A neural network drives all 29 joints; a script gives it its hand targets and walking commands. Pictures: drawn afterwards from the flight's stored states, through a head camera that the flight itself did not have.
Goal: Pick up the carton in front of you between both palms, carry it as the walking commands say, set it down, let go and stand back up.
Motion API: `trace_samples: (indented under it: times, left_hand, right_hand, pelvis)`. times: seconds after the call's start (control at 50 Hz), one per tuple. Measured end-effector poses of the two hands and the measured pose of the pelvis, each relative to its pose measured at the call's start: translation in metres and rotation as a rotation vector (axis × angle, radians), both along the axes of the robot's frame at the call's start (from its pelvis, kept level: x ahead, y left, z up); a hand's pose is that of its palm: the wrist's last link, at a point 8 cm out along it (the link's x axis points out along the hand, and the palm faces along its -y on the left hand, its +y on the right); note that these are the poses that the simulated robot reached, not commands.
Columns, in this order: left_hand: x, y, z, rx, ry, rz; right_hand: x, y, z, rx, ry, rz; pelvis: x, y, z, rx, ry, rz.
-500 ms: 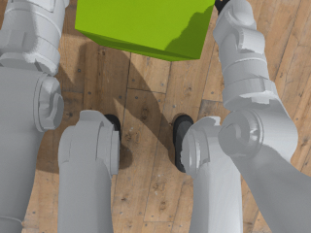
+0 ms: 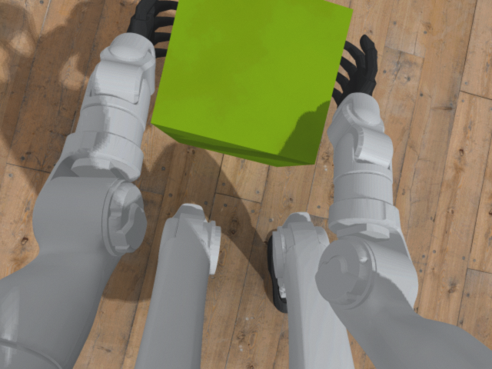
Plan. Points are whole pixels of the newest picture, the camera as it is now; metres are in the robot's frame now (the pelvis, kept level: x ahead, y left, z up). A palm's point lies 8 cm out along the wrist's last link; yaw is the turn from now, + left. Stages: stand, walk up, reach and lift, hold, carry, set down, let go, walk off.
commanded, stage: reach and lift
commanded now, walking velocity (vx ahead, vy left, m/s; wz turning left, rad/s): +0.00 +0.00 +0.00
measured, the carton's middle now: (245, 91) +0.52 +0.04 -0.15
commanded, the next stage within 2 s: none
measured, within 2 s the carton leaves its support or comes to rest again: neither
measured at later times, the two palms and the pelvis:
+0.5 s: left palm (110, 16) +0.49 +0.18 +0.06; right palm (436, 69) +0.48 -0.12 +0.08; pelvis +0.03 +0.00 +0.12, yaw +2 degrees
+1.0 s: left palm out of the picture +0.43 +0.17 +0.22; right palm out of the picture +0.44 -0.13 +0.23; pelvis +0.08 -0.01 +0.26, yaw +3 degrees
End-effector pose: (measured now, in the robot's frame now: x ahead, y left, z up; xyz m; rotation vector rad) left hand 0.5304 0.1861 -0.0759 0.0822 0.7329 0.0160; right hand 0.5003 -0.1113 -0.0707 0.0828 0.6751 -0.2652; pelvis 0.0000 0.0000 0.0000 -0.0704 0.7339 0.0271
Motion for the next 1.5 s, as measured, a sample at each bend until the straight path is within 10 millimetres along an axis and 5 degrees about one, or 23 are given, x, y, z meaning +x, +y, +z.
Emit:
trace_samples:
  times: [0.42, 1.12, 1.38, 1.5]
  left_hand:
    - [-0.036, -0.006, 0.111, -0.033, -0.025, 0.073]
    - [-0.111, -0.022, 0.331, -0.038, -0.024, 0.163]
    - [-0.137, -0.03, 0.405, -0.021, -0.047, 0.192]
    - [-0.144, -0.03, 0.424, 0.002, -0.034, 0.179]
  right_hand:
    - [-0.016, -0.007, 0.12, -0.011, -0.028, 0.048]
    - [-0.067, -0.023, 0.339, -0.011, -0.026, 0.123]
    - [-0.08, -0.03, 0.413, -0.038, -0.046, 0.185]
    - [-0.087, -0.03, 0.429, -0.055, -0.031, 0.205]
  pelvis:
    - [0.024, -0.002, 0.094, 0.023, -0.017, 0.008]
    - [0.096, -0.007, 0.285, 0.076, -0.423, 0.023]
    - [0.114, -0.007, 0.326, 0.091, -0.656, 0.025]
    - [0.111, -0.008, 0.331, 0.096, -0.742, 0.027]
